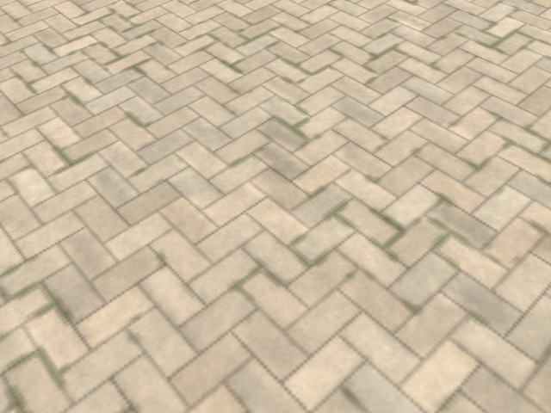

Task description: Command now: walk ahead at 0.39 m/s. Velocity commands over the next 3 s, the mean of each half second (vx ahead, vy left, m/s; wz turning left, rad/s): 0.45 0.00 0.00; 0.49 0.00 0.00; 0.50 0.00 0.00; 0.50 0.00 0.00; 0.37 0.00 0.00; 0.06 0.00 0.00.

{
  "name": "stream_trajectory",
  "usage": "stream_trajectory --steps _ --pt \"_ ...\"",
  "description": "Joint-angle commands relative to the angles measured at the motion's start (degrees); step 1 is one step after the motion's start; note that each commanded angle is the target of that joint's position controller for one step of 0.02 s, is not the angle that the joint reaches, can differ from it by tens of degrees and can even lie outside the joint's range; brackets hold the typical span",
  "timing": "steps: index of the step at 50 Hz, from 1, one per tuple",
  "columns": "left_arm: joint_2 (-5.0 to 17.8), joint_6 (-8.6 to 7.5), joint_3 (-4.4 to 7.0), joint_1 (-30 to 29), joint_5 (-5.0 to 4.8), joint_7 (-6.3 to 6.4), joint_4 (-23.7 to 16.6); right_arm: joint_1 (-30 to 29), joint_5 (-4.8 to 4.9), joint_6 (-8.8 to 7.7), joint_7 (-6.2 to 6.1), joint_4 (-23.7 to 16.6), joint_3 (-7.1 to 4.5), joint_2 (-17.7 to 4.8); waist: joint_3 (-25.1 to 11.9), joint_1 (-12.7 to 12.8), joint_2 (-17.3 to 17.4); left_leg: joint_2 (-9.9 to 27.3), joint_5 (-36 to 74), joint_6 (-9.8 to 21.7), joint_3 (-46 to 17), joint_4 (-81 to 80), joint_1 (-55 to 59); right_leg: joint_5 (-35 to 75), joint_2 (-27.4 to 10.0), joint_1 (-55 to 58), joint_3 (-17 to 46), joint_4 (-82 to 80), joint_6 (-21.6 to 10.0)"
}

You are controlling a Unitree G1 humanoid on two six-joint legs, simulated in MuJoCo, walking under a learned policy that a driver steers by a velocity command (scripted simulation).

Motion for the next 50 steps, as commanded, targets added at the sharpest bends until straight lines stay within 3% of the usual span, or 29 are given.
stream_trajectory --steps 1,3,7,10,12,14,15,16,17,18,19,20,21,23,24,26,28,32,37,40,41,42,43,44,45,46,47,48,50 --pt "5.02 0.24 0.13 5.00 0.18 -0.23 -1.15 -8.57 -0.66 -2.53 1.02 -5.99 -1.47 -5.09 8.66 1.17 -6.23 5.80 7.86 0.88 -0.54 2.13 -25.87 13.32 -15.39 13.23 18.68 -18.38 -7.52" --pt "4.60 1.23 -0.17 7.46 0.57 0.48 -0.94 -10.24 -0.79 -2.04 1.79 -6.55 -1.10 -2.67 7.26 1.55 -7.13 5.46 10.97 -0.52 2.14 -2.69 -23.90 21.39 -13.10 13.06 12.70 -18.56 -6.97" --pt "8.58 1.87 0.33 6.54 0.80 2.01 -2.87 -21.39 -0.77 -1.58 2.37 -11.23 0.52 0.16 9.30 2.74 -6.65 2.52 19.51 -2.87 5.36 -21.56 -14.42 20.68 -11.13 3.40 7.13 -21.84 -7.32" --pt "10.32 1.55 1.19 7.47 -0.33 2.25 -2.59 -24.58 -0.31 -1.32 2.86 -13.21 0.42 -2.28 10.53 1.97 -8.01 1.94 22.26 -1.94 4.54 -27.80 -10.04 20.89 -13.69 3.97 6.83 -23.16 -7.56" --pt "10.56 1.76 1.66 6.67 -0.59 2.23 -2.68 -24.23 -0.36 -1.52 3.15 -13.84 -0.15 -4.30 9.62 0.11 -7.70 1.47 21.54 -0.22 3.88 -30.65 -8.16 28.46 -15.27 8.50 6.00 -20.25 -6.45" --pt "11.63 2.48 2.22 5.13 0.06 2.10 -3.27 -17.18 -0.44 -1.67 3.01 -12.36 -1.73 -7.32 3.31 -4.46 -9.13 -1.38 18.97 1.95 5.45 -30.19 2.09 49.90 -15.10 11.56 3.84 -9.74 -4.82" --pt "11.11 3.04 2.06 4.44 0.57 2.00 -3.80 -7.81 -0.17 -1.46 2.66 -9.46 -3.11 -9.48 -2.47 -8.92 -8.95 -2.93 18.48 3.54 6.30 -30.38 13.57 56.18 -12.91 9.42 2.07 1.27 -3.47" --pt "10.18 3.15 1.44 3.60 1.23 1.79 -5.29 2.33 -0.38 -1.09 2.09 -7.05 -4.24 -12.46 -9.18 -13.00 -6.24 4.09 15.44 6.44 -1.82 -29.56 30.33 45.32 -10.63 -2.06 1.25 16.93 -1.80" --pt "0.73 1.98 -1.01 11.13 1.17 0.95 -6.29 9.14 -1.80 -0.79 2.08 -5.45 -5.40 -18.19 -20.09 -9.13 10.75 20.56 1.34 16.81 -31.48 -36.17 49.98 8.33 0.67 -22.96 0.82 41.57 2.14" --pt "3.23 0.07 -0.52 9.22 -0.43 0.56 -5.52 7.42 -1.70 -0.84 2.39 -5.15 -3.92 -13.26 -20.76 -9.62 11.32 22.35 -4.54 17.20 -45.51 -47.19 47.84 -10.49 1.75 -29.71 9.18 50.85 0.89" --pt "8.09 -0.99 0.90 2.13 -2.32 0.42 -8.09 0.78 -1.31 -1.19 2.39 -5.86 -2.91 -9.94 -8.87 -7.74 8.99 20.26 -3.53 13.47 -36.35 -48.00 38.37 -7.33 -1.83 -35.25 8.10 53.43 -0.53" --pt "9.26 -1.38 1.14 -2.31 -2.47 0.77 -9.28 -5.11 -1.34 -1.49 2.47 -7.25 -2.22 -7.80 -3.85 -5.78 3.29 18.26 3.39 11.55 -27.29 -49.04 28.24 -1.43 -5.25 -33.25 6.73 51.18 -1.14" --pt "9.23 -1.10 1.69 -3.92 -1.77 1.30 -9.33 -8.50 -1.90 -1.74 2.81 -7.74 -1.65 -6.02 -0.95 -3.68 0.37 15.81 10.23 10.21 -20.32 -50.41 20.01 2.35 -7.40 -30.03 5.70 47.66 -1.06" --pt "6.81 0.63 2.01 -1.33 -0.96 1.69 -8.77 -9.88 -2.59 -2.05 3.13 -6.91 -1.11 -4.12 0.31 -0.20 2.87 11.98 14.11 9.11 -12.39 -53.40 11.86 5.18 -9.68 -23.34 5.74 42.71 -0.82" --pt "5.82 1.30 2.01 -0.96 -0.82 1.76 -8.72 -8.77 -2.42 -2.19 3.04 -6.14 -1.10 -4.22 1.12 0.29 3.02 11.33 15.83 9.61 -10.25 -54.53 9.78 5.22 -9.85 -22.67 4.98 41.24 -0.54" --pt "6.45 1.89 2.41 -4.35 -0.29 1.93 -10.48 -6.66 -2.36 -2.45 2.43 -4.90 -1.33 -5.97 3.39 0.49 2.52 11.12 17.79 10.61 -7.76 -56.54 8.22 8.51 -10.44 -25.74 4.24 37.01 0.55" --pt "7.18 1.77 2.68 -10.42 0.22 1.93 -12.81 -4.20 -2.38 -2.30 1.50 -4.08 -1.59 -7.48 4.90 -0.76 1.35 11.40 19.09 10.84 -6.98 -57.42 10.13 14.50 -10.93 -30.82 4.03 29.91 1.72" --pt "5.82 0.94 2.07 -20.31 0.09 0.92 -15.68 0.04 -1.79 -1.62 0.40 -3.26 -1.67 -8.90 5.46 -3.75 0.91 9.49 21.22 8.54 -2.81 -57.42 13.05 26.33 -8.37 -29.36 1.48 12.86 2.04" --pt "6.35 0.55 1.57 -28.41 -0.61 -0.77 -18.88 6.06 -1.02 -0.38 0.09 -0.84 -2.02 -9.69 6.86 -6.11 0.61 13.01 21.64 7.84 -3.04 -53.94 23.36 24.45 -6.62 -30.94 1.40 4.39 1.04" --pt "8.36 0.10 2.12 -27.03 -0.69 -1.58 -19.67 5.70 -1.06 0.68 -0.11 -0.69 -2.59 -10.67 5.00 -3.89 1.92 15.04 30.66 6.36 -3.45 -48.58 28.61 17.57 -5.04 -27.13 0.59 1.98 -1.18" --pt "9.80 -0.02 2.83 -23.19 -0.69 -1.57 -18.90 4.45 -1.21 1.01 -0.09 -1.08 -2.70 -11.12 2.39 -1.40 2.92 14.25 40.49 5.54 -2.46 -43.74 28.63 16.02 -3.19 -20.74 -1.02 1.34 -2.26" --pt "12.17 -0.02 4.24 -14.34 -0.66 -1.31 -16.23 3.54 -1.55 1.39 -0.01 -1.50 -2.33 -10.26 -3.01 2.99 2.52 11.29 48.04 4.14 -0.19 -33.34 26.38 16.51 -1.29 -8.83 -2.54 0.64 -3.91" --pt "16.29 0.10 5.57 -3.03 -0.10 -0.80 -13.70 3.79 -2.43 1.39 0.03 -2.91 -1.32 -8.28 -11.79 6.87 -1.37 7.94 38.40 2.17 2.33 -16.55 15.61 17.38 -8.97 9.46 5.92 2.66 -7.45" --pt "21.35 0.49 6.78 2.51 0.45 -0.96 -11.88 11.41 -2.34 0.11 0.80 -3.17 1.04 -0.17 -20.25 3.74 -16.68 -3.00 5.72 -2.01 3.38 5.61 -8.56 5.85 -22.85 31.14 33.88 -2.88 -17.04" --pt "15.51 0.48 5.06 2.18 0.39 -1.08 -12.19 9.31 -1.21 -1.46 1.07 -2.27 0.17 -4.63 -21.15 5.03 -13.72 -2.48 -10.03 -1.00 -5.54 12.98 -15.34 1.60 -23.65 31.49 43.14 -9.56 -16.47" --pt "12.98 0.34 4.12 -3.41 0.20 -0.92 -13.11 3.26 0.40 -2.39 1.28 -4.24 -1.10 -9.24 -11.79 4.03 -10.80 0.87 -6.26 0.12 -5.07 14.91 -19.61 3.51 -21.85 23.78 34.11 -10.23 -13.27" --pt "11.52 0.33 3.55 -8.82 0.31 -0.86 -14.41 -0.29 0.46 -2.68 0.96 -5.07 -1.15 -9.29 -6.77 2.28 -6.15 4.12 -0.66 0.21 -3.32 12.65 -18.14 9.79 -19.76 14.87 26.33 -11.57 -11.88" --pt "9.92 0.29 3.09 -11.90 0.62 -1.08 -14.79 -2.15 -0.44 -2.43 0.57 -5.25 -1.46 -8.66 -3.02 0.74 -3.56 6.01 2.89 -0.10 -2.53 8.90 -15.92 14.97 -17.45 7.43 20.73 -13.50 -11.04" --pt "8.22 -0.02 2.64 -13.16 1.12 -1.45 -14.25 -0.18 -1.04 -0.86 0.38 -4.76 -1.59 -6.13 -1.44 -2.14 -5.34 8.06 6.61 -0.63 -2.58 4.35 -9.89 18.32 -14.43 0.40 14.73 -16.96 -10.25"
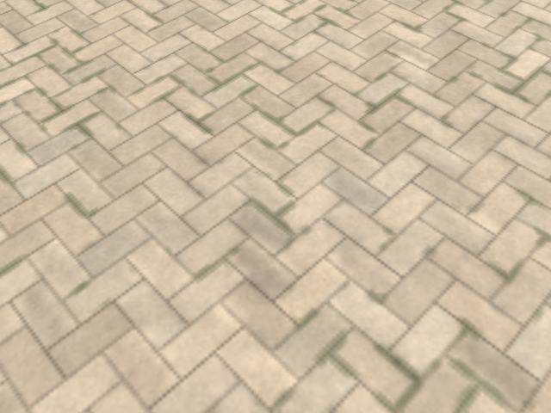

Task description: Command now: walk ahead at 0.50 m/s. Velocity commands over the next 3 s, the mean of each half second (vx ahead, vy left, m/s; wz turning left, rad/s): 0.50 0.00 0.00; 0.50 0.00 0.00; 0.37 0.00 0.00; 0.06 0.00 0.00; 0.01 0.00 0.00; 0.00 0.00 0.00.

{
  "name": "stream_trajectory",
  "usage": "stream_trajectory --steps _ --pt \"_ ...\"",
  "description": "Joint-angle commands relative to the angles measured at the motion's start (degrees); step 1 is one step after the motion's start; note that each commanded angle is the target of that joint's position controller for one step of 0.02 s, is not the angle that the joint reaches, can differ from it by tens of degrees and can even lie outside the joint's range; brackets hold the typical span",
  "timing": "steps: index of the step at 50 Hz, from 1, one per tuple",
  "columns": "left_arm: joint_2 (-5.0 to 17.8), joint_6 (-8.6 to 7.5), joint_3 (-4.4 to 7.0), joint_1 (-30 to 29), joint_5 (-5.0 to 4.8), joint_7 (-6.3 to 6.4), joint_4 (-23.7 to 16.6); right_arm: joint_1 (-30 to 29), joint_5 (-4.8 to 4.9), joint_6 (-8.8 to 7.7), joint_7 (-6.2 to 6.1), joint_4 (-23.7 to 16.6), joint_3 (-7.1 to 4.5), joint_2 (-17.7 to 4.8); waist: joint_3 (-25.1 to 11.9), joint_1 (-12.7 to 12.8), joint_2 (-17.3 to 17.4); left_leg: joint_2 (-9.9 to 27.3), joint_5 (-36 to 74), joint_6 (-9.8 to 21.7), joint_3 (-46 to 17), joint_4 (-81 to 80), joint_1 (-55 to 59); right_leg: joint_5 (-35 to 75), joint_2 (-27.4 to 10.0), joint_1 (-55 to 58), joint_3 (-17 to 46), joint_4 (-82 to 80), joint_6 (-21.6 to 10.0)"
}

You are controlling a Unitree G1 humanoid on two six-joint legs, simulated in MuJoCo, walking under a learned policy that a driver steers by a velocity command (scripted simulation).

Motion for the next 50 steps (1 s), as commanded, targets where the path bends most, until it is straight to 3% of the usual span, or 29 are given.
stream_trajectory --steps 1,4,6,10,15,18,19,20,21,22,23,24,25,27,29,31,33,37,43,46,47,48,49,50 --pt "5.39 -0.97 1.05 1.97 0.22 -0.16 -1.52 2.36 -0.35 0.53 -0.41 -2.47 -1.21 -2.93 -3.77 -0.83 -5.45 5.24 4.89 -0.39 -2.00 -1.97 -8.79 8.13 -14.63 9.74 15.89 -15.94 -9.36" --pt "7.64 -1.04 1.67 4.78 0.12 0.68 0.09 -2.35 -0.96 1.33 -0.67 -4.37 -1.43 -2.87 -1.08 -0.63 -4.34 5.87 10.80 -1.94 -1.50 -9.27 -13.78 11.79 -14.56 9.51 12.61 -18.16 -10.16" --pt "7.81 -0.59 1.68 6.50 -0.04 1.34 0.89 -6.74 -1.22 1.16 -0.51 -5.87 -1.47 -2.63 -0.09 0.35 -4.32 5.67 16.87 -2.60 -1.18 -16.37 -16.04 11.72 -13.88 10.74 10.67 -18.80 -9.44" --pt "8.62 -0.15 1.77 9.73 -0.59 2.04 2.37 -14.80 -0.86 0.55 0.23 -8.01 -0.94 -1.51 1.61 2.78 -4.68 3.17 26.05 -2.69 1.23 -29.68 -13.04 9.25 -12.23 11.46 6.93 -19.57 -7.70" --pt "9.12 1.05 2.26 13.50 -1.14 2.44 5.03 -21.15 -0.29 -0.10 1.67 -10.83 -0.70 -2.29 3.61 3.91 -4.82 2.07 22.47 -0.89 0.81 -36.32 -14.85 10.71 -16.14 20.62 7.41 -16.13 -7.17" --pt "10.28 1.89 2.81 11.72 -1.23 2.76 5.00 -17.59 -0.22 -0.62 2.27 -10.58 -1.59 -4.58 0.82 0.82 -6.24 -0.15 16.27 1.31 2.52 -38.13 -7.60 22.63 -17.25 23.87 7.29 -10.12 -5.62" --pt "10.30 2.24 2.77 10.40 -1.16 2.78 4.69 -12.00 -0.31 -0.66 2.14 -9.00 -2.54 -6.09 -2.61 -2.44 -6.55 -2.19 15.82 2.46 4.38 -39.02 0.70 31.78 -15.59 23.02 5.72 -3.43 -4.56" --pt "8.77 2.50 2.13 10.24 -0.77 2.81 4.22 -2.03 -0.46 -0.60 1.74 -5.84 -4.05 -8.92 -8.78 -6.52 -5.34 -2.17 16.81 4.27 4.00 -38.30 14.87 32.94 -12.28 17.93 3.46 8.37 -2.85" --pt "5.76 2.20 0.86 13.24 0.64 2.73 3.00 7.72 -1.17 -0.38 1.26 -4.00 -5.33 -13.98 -17.85 -7.77 3.70 10.45 17.15 9.38 -11.51 -36.50 34.62 13.65 -7.38 2.57 0.80 28.51 -0.34" --pt "-0.73 0.83 -0.91 18.66 -0.13 2.04 3.42 10.19 -1.00 -0.14 1.72 -2.85 -5.33 -14.95 -23.87 -4.85 16.35 19.67 3.17 16.81 -37.67 -46.41 48.08 -24.48 2.29 -16.80 5.26 44.39 2.31" --pt "6.07 -0.42 0.61 13.30 -1.97 1.88 3.12 7.97 -0.48 -0.38 1.76 -3.27 -3.87 -9.81 -18.88 -6.45 9.88 17.64 -3.18 14.03 -37.34 -49.97 44.54 -25.08 -0.95 -23.15 11.22 50.39 0.98" --pt "8.56 -1.15 1.27 7.73 -2.98 1.86 1.17 2.33 -0.50 -0.59 1.56 -4.54 -3.17 -7.65 -11.18 -5.41 7.08 16.14 -0.01 11.52 -29.22 -50.99 36.51 -19.33 -3.91 -25.94 9.69 50.08 -0.04" --pt "8.48 -1.22 1.39 5.20 -2.48 2.28 0.84 -2.26 -1.01 -0.70 1.60 -5.58 -2.57 -6.19 -7.26 -3.57 2.11 14.31 6.69 10.51 -22.92 -52.47 28.01 -13.84 -6.86 -23.37 8.32 47.63 0.02" --pt "6.69 -0.18 1.85 5.98 -1.31 2.62 1.02 -5.53 -2.08 -1.00 1.79 -5.64 -1.88 -3.70 -4.55 -0.06 2.64 10.89 13.65 9.57 -15.27 -55.63 17.86 -8.50 -10.07 -16.68 8.54 42.23 0.42" --pt "4.49 0.99 1.72 7.19 -1.29 2.70 1.39 -4.43 -1.86 -1.17 1.68 -4.68 -1.97 -4.08 -3.49 1.06 2.96 9.74 16.53 10.18 -11.35 -58.20 14.60 -7.10 -10.65 -14.94 7.74 38.95 1.08" --pt "4.63 1.56 1.88 3.92 -0.84 2.86 0.13 -2.51 -1.70 -1.27 0.99 -3.76 -2.38 -5.91 -1.53 0.81 1.86 9.78 19.85 10.89 -8.99 -59.91 14.23 -2.95 -11.06 -18.26 7.26 34.33 2.34" --pt "4.64 1.57 1.98 -0.33 -0.44 2.84 -1.28 -0.58 -1.59 -0.95 0.25 -3.01 -2.51 -6.67 -0.40 -0.16 1.00 9.46 21.99 10.55 -7.20 -60.60 15.89 2.88 -11.04 -21.73 7.01 28.06 3.37" --pt "3.12 1.03 1.35 -7.85 -0.67 2.03 -3.25 2.55 -1.08 -0.40 -0.41 -1.89 -2.29 -6.84 1.05 -2.39 1.60 6.91 22.17 8.27 -2.22 -61.11 16.91 13.73 -8.89 -19.77 4.72 14.49 3.49" --pt "3.37 0.27 0.62 -16.79 -1.35 0.13 -6.72 8.23 -0.56 1.06 -0.72 1.08 -2.68 -7.62 3.61 -4.73 1.62 10.91 23.98 7.98 -2.39 -57.25 27.45 10.43 -6.88 -21.77 3.96 5.52 1.91" --pt "5.70 -0.17 1.37 -13.26 -1.41 -0.52 -6.57 6.53 -0.43 1.84 -1.04 0.99 -3.26 -8.84 0.91 -1.36 3.34 12.15 37.11 6.38 -2.16 -51.30 30.60 4.31 -4.62 -14.55 2.56 3.60 -0.48" --pt "7.25 -0.22 2.25 -7.76 -1.25 -0.39 -5.07 4.99 -0.38 2.12 -1.05 0.63 -3.32 -9.08 -2.57 1.96 3.85 10.80 46.70 5.42 -0.73 -45.11 29.76 4.28 -2.58 -6.08 0.77 2.64 -1.71" --pt "10.03 -0.14 3.71 2.07 -1.06 0.02 -1.93 4.33 -0.61 2.32 -1.02 0.11 -2.79 -7.74 -8.65 6.21 2.76 7.61 48.64 3.78 1.47 -33.94 25.08 6.01 -2.29 8.04 0.80 2.92 -3.57" --pt "14.41 0.10 4.81 12.63 -0.35 0.66 0.10 5.30 -1.81 2.22 -1.04 -1.32 -1.81 -5.71 -17.48 8.86 -4.83 3.59 29.74 1.75 4.09 -15.04 11.88 6.69 -13.90 26.35 14.43 4.39 -7.39" --pt "16.50 0.23 4.99 14.21 -0.33 0.15 1.31 12.52 -1.33 0.87 -0.27 -0.99 0.30 2.13 -23.97 4.42 -19.66 -7.06 -11.38 -1.16 0.84 2.34 -9.67 -5.12 -25.02 42.66 41.96 -3.79 -16.21"
Over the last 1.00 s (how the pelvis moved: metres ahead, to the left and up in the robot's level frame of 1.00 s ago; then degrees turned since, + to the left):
0.56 -0.01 0.00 0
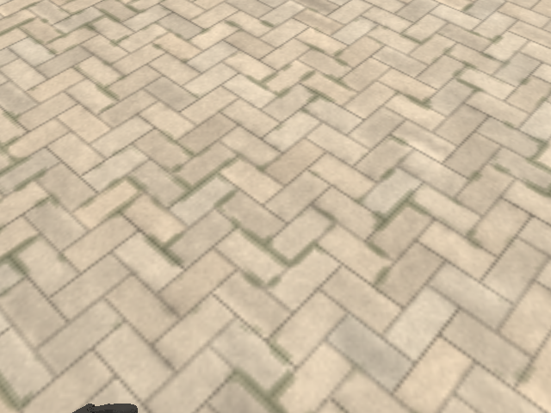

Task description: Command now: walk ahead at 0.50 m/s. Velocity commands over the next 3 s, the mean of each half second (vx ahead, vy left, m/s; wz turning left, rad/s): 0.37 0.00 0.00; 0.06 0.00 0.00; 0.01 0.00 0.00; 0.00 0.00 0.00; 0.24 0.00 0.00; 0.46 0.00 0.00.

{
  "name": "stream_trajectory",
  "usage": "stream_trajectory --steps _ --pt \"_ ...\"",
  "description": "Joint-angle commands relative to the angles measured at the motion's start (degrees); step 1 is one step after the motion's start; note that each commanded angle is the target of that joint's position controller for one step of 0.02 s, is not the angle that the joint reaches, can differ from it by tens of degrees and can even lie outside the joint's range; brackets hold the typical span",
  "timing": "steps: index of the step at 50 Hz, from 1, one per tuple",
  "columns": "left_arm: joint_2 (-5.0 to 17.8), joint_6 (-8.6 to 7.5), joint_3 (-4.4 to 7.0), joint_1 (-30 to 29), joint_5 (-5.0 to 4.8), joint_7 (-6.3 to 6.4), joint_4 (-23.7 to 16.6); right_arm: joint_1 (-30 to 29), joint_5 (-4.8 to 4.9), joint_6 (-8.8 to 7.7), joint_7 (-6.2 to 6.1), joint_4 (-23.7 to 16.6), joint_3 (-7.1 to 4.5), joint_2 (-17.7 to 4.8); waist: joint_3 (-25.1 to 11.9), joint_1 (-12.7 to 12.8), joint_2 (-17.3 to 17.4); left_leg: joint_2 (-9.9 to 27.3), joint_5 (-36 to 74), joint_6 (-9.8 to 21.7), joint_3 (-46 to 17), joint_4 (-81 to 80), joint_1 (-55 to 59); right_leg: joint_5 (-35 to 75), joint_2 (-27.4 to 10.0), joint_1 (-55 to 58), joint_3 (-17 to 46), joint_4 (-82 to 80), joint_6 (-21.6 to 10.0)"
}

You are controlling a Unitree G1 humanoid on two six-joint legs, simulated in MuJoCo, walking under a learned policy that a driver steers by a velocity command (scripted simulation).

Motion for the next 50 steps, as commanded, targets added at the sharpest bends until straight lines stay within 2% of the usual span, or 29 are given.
stream_trajectory --steps 1,2,3,4,5,7,10,12,15,19,21,22,23,24,25,26,27,28,29,30,32,35,37,38,39,40,42,45,50 --pt "11.20 0.12 3.13 23.01 -0.05 0.29 3.47 2.31 1.09 -3.13 0.78 -3.85 -0.05 -5.23 -20.43 9.44 -11.21 -1.21 -4.97 2.05 -8.65 40.32 -38.94 -14.28 -20.89 50.21 42.09 -13.57 -13.34" --pt "9.18 -0.05 2.44 17.90 -0.06 0.52 2.48 -3.20 2.28 -3.98 0.97 -5.65 -0.78 -7.76 -12.29 8.63 -8.62 1.58 0.35 2.94 -7.24 40.46 -41.96 -11.40 -19.19 42.40 33.41 -14.71 -10.86" --pt "8.23 -0.15 2.00 13.45 0.32 0.50 1.55 -5.88 2.11 -4.18 0.57 -6.04 -0.80 -7.36 -8.05 6.80 -3.48 4.57 5.81 2.82 -5.70 37.89 -39.70 -5.11 -17.17 33.88 27.07 -16.35 -9.76" --pt "6.77 -0.28 1.62 10.96 0.78 0.33 1.31 -7.14 1.21 -3.86 0.23 -6.10 -1.22 -6.90 -4.86 5.27 -2.12 6.22 8.92 2.46 -5.23 34.57 -37.41 -0.17 -15.18 27.20 22.32 -18.06 -9.23" --pt "5.76 -0.46 1.26 10.19 1.32 0.22 1.51 -5.80 0.93 -3.13 0.20 -5.86 -1.34 -5.83 -4.54 3.43 -3.51 7.64 11.06 2.36 -5.66 32.59 -33.81 1.91 -13.83 23.42 19.31 -19.69 -8.76" --pt "5.83 -0.72 1.26 11.14 0.99 0.19 2.42 -4.57 0.80 -1.84 0.04 -5.50 -1.24 -3.59 -3.61 2.23 -3.93 8.31 12.28 1.68 -5.04 29.06 -31.89 3.80 -12.75 20.05 15.91 -22.30 -9.33" --pt "8.24 -0.71 1.82 13.80 0.91 1.18 3.77 -9.92 0.11 -1.12 -0.19 -7.48 -1.44 -3.70 -0.77 2.78 -2.87 8.95 18.94 -0.01 -4.51 21.30 -37.19 5.91 -12.70 19.67 12.94 -24.80 -9.86" --pt "8.31 -0.22 1.62 14.42 1.11 1.80 4.34 -13.03 -0.43 -1.26 -0.09 -8.56 -1.37 -3.28 0.27 2.96 -2.85 7.89 24.47 -0.95 -3.48 13.87 -36.97 18.25 -11.12 19.38 8.63 -23.47 -8.58" --pt "8.42 0.42 1.35 16.31 1.01 2.31 5.56 -17.87 -0.55 -1.66 0.49 -9.63 -0.48 -1.33 -0.66 4.55 -3.69 4.37 33.33 -0.97 -0.27 2.42 -29.28 26.98 -7.67 17.62 2.26 -20.99 -5.98" --pt "8.54 1.57 1.22 17.92 0.51 2.68 7.69 -21.24 -0.34 -1.62 1.25 -10.67 -0.34 -2.63 -1.31 5.36 -4.69 2.59 33.47 0.24 -1.26 -3.80 -27.28 26.54 -10.04 23.75 3.73 -16.72 -5.52" --pt "9.15 2.22 1.51 16.50 0.18 2.98 8.09 -19.28 -0.72 -2.06 1.60 -10.36 -0.90 -4.73 -2.60 3.48 -5.13 2.06 30.07 1.82 -1.95 -6.50 -24.73 26.86 -11.36 26.81 5.51 -12.28 -4.48" --pt "9.21 2.49 1.55 15.11 -0.07 3.15 7.98 -15.47 -1.06 -2.33 1.58 -8.99 -1.40 -5.75 -4.15 1.17 -4.52 1.10 32.70 2.78 -1.21 -9.95 -19.80 27.63 -10.16 27.14 5.18 -7.97 -3.21" --pt "8.53 2.51 1.37 17.04 0.45 3.15 8.09 -11.48 -1.64 -2.62 1.26 -7.47 -2.32 -8.72 -7.31 0.46 -1.36 2.54 48.60 4.05 -2.16 -11.62 -11.64 25.17 -6.50 25.69 3.74 -1.13 -0.94" --pt "5.66 2.07 0.42 21.56 1.79 2.96 7.90 -7.70 -2.59 -2.56 0.97 -6.92 -2.74 -11.99 -14.78 2.25 5.35 11.46 71.62 8.56 -10.22 -5.45 4.86 7.18 -2.29 15.51 2.12 10.42 1.86" --pt "0.48 2.11 -1.36 27.84 1.28 2.68 10.04 -5.60 -2.25 -1.66 0.85 -5.90 -1.72 -8.82 -22.19 2.71 14.85 21.70 76.34 18.08 -21.66 -5.82 15.22 -27.30 2.13 5.66 2.82 24.55 5.03" --pt "4.47 2.72 -0.42 25.21 0.26 2.56 10.21 -5.60 -0.99 -1.08 1.22 -5.88 -0.59 -5.21 -22.31 1.45 10.61 20.83 64.69 18.37 -24.02 -8.71 11.43 -37.14 1.35 3.80 7.31 30.17 6.00" --pt "6.73 3.50 0.29 21.02 -0.64 2.82 8.97 -9.41 -0.53 -0.87 1.30 -6.31 -0.42 -5.43 -16.81 1.92 7.90 19.01 51.81 16.32 -21.82 -11.41 5.33 -35.55 -0.34 0.72 7.79 32.20 6.18" --pt "6.82 4.51 0.53 17.95 -0.63 3.48 8.60 -13.37 -0.77 -0.71 1.10 -7.12 -0.13 -5.09 -12.34 2.70 4.97 17.27 41.58 14.44 -19.94 -14.03 -1.34 -32.50 -1.87 0.08 7.07 31.15 6.52" --pt "6.70 5.58 0.81 16.41 -0.13 4.14 8.36 -17.08 -1.09 -0.51 0.83 -7.86 0.12 -4.66 -9.04 3.79 4.26 15.89 33.23 12.91 -18.10 -16.84 -8.11 -29.66 -3.16 1.71 6.91 27.94 6.88" --pt "6.01 6.50 0.81 16.69 0.13 4.66 8.43 -19.51 -1.61 -0.17 0.58 -8.18 0.10 -4.85 -7.73 5.16 6.08 14.19 26.18 11.43 -16.36 -19.09 -13.29 -26.98 -3.93 5.28 6.67 23.74 7.08" --pt "4.17 7.18 0.49 17.75 0.41 5.21 9.36 -21.08 -2.20 0.50 0.20 -8.21 -0.02 -4.91 -6.98 5.88 8.26 11.56 20.31 10.49 -12.80 -21.30 -18.93 -23.31 -2.97 11.54 4.64 15.93 6.97" --pt "3.32 7.31 0.37 18.90 0.88 4.89 11.00 -20.85 -1.17 1.05 -0.34 -7.37 -0.03 -5.04 -7.99 6.74 7.28 10.00 10.47 9.20 -10.15 -21.90 -21.46 -10.71 -1.84 19.33 2.54 4.58 5.62" --pt "3.62 7.44 0.35 18.23 2.05 4.35 11.31 -19.41 -0.39 1.43 -0.48 -6.26 0.31 -4.02 -5.85 6.82 5.85 8.04 -1.04 5.59 -8.92 -22.29 -24.23 -6.13 -1.67 22.74 2.02 -1.74 3.84" --pt "4.75 7.43 0.32 16.95 2.50 4.33 10.53 -18.12 -0.53 1.55 -0.44 -5.59 0.49 -3.56 -3.15 6.01 4.07 6.70 -4.05 3.19 -8.19 -21.43 -24.79 -7.33 -4.05 21.23 4.53 -5.66 2.50" --pt "7.98 7.28 0.88 15.51 1.92 4.49 10.28 -16.76 -0.72 1.79 -0.56 -5.58 0.11 -4.12 -0.24 3.59 -0.16 3.83 -2.46 1.43 -5.40 -20.17 -22.80 -16.13 -5.01 14.98 5.38 -7.09 1.17" --pt "7.58 6.70 0.91 14.69 1.39 4.38 10.76 -17.20 -0.96 1.92 -0.87 -5.64 0.12 -3.97 1.22 3.46 -3.28 2.11 2.56 0.51 -3.19 -17.30 -17.08 -23.06 -4.58 8.08 5.95 -9.45 0.97" --pt "5.44 5.31 0.36 12.58 1.54 4.28 11.04 -16.08 -0.98 1.91 -1.19 -5.00 0.25 -2.97 0.95 2.25 -6.17 1.81 11.06 1.07 -2.36 -13.19 -10.72 -21.83 -4.71 4.69 6.34 -12.41 2.66" --pt "4.78 4.03 0.14 13.17 1.17 4.12 11.58 -14.55 -1.01 1.94 -1.11 -3.59 0.16 -3.06 -0.48 2.40 -4.19 1.81 17.53 2.11 -1.87 -11.45 -9.82 -14.89 -4.24 8.02 5.75 -11.19 3.66" --pt "4.77 4.00 -0.06 15.61 0.86 4.15 12.71 -14.88 -0.59 2.00 -0.76 -2.41 0.13 -3.02 -2.50 3.51 -1.40 2.02 26.20 2.07 -1.66 -9.87 -8.96 -5.64 -3.51 12.38 4.65 -8.64 3.24"
Over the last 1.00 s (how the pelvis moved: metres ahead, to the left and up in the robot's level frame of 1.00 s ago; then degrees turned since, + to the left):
0.57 0.02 -0.02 0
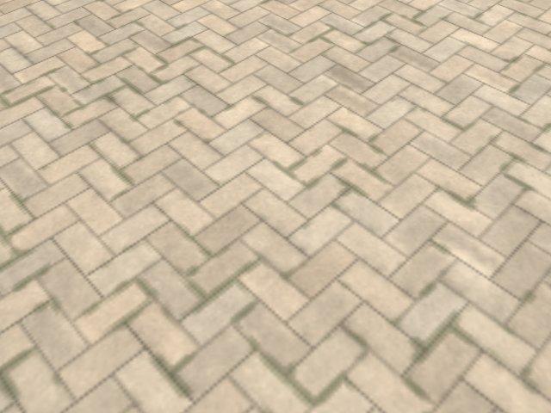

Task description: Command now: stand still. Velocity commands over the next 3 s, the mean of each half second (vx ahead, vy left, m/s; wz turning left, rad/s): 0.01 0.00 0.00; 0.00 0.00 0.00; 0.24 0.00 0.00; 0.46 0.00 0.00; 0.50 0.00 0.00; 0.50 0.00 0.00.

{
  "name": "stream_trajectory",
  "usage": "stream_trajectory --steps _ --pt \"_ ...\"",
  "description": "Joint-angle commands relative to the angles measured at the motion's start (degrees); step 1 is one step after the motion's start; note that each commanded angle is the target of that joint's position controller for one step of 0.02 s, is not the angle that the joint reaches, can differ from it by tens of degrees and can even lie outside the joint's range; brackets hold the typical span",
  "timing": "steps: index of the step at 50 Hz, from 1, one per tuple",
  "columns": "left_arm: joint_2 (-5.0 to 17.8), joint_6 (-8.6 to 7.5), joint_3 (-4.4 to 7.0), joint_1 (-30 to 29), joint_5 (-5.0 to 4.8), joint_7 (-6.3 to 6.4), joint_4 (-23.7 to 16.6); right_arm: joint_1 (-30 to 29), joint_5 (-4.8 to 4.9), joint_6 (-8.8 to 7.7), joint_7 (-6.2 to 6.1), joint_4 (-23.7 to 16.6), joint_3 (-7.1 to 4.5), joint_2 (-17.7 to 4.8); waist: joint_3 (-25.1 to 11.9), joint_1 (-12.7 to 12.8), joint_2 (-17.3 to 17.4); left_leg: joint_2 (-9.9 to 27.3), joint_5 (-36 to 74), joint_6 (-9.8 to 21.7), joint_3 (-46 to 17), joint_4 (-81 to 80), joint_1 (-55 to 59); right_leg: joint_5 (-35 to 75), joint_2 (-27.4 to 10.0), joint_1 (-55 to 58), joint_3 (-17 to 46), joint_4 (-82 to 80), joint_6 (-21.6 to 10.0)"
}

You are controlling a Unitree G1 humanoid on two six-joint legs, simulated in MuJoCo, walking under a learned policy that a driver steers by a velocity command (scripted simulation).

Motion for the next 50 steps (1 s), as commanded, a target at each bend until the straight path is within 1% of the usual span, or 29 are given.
stream_trajectory --steps 1,5,9,18,34,50 --pt "6.36 -0.47 0.87 2.20 -0.14 0.15 -1.13 -0.90 0.23 -0.40 -0.03 -1.65 -0.95 -5.33 -2.20 0.22 -1.61 2.50 8.81 2.15 -2.57 -1.64 7.54 8.34 -2.17 -4.45 1.89 -6.31 -1.92" --pt "6.09 -0.15 0.69 2.55 -0.20 0.14 -0.79 -0.52 0.39 0.03 -0.23 -0.60 -0.99 -5.55 -2.41 0.26 -0.80 2.56 11.42 2.05 -2.56 -0.89 8.32 11.34 -1.85 -3.39 1.41 -5.80 -1.95" --pt "5.64 0.08 0.54 2.67 -0.21 0.11 -0.50 -0.35 0.48 0.42 -0.49 0.29 -1.04 -5.80 -2.07 0.17 -0.70 2.65 12.38 1.89 -2.63 -0.59 8.73 12.75 -1.57 -2.86 1.05 -5.81 -1.94" --pt "4.95 0.40 0.34 2.82 -0.13 0.20 0.07 -0.75 0.52 0.91 -0.88 1.78 -1.15 -5.86 -0.83 -0.04 -1.12 2.69 11.01 1.54 -2.74 -0.92 8.90 11.35 -1.11 -2.70 0.51 -6.71 -1.82" --pt "4.10 0.31 -0.10 4.97 -0.07 0.53 1.01 0.18 0.47 1.03 -1.11 3.75 -1.04 -5.03 0.85 -0.24 -0.84 2.49 6.25 1.10 -2.76 -2.12 8.12 5.67 -0.62 -3.88 0.05 -8.12 -1.71" --pt "3.02 0.13 -0.46 7.98 -0.17 0.61 1.33 2.54 0.55 0.96 -1.28 4.58 -0.69 -4.22 1.58 -0.31 -0.76 2.39 5.10 1.02 -2.85 -2.32 7.47 4.53 -0.36 -4.54 -0.16 -8.41 -1.75"
Over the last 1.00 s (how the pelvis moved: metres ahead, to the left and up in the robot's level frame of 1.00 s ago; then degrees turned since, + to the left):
0.31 0.00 0.02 0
